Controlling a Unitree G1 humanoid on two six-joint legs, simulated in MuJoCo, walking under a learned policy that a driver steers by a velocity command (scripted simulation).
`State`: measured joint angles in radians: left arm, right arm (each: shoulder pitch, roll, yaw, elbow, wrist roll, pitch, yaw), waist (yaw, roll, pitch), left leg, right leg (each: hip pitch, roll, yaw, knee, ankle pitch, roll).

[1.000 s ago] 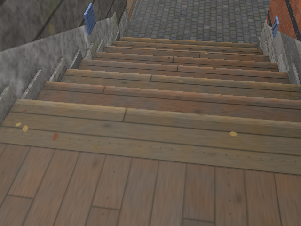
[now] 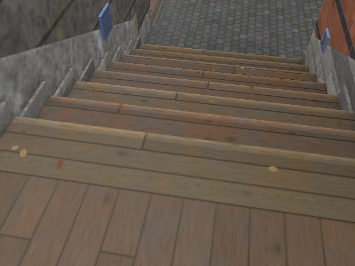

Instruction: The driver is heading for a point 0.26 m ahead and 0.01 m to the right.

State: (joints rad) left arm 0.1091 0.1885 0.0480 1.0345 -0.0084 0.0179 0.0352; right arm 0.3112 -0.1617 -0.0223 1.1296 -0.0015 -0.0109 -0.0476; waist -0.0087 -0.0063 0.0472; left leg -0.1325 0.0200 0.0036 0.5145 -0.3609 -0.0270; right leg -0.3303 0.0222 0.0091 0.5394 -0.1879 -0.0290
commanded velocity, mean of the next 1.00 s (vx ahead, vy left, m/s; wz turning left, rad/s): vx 0.05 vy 0.00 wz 0.00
